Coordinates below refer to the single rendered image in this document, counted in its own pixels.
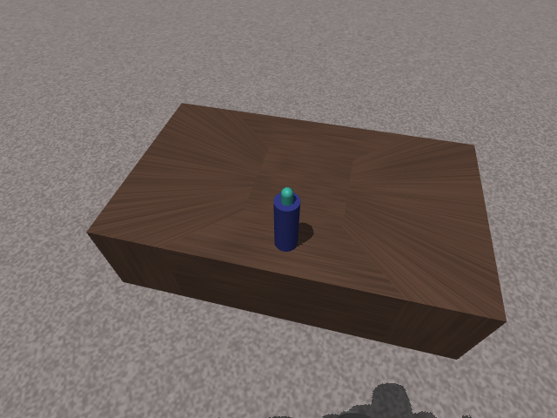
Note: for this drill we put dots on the bottle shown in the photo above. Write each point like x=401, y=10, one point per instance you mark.
x=286, y=219

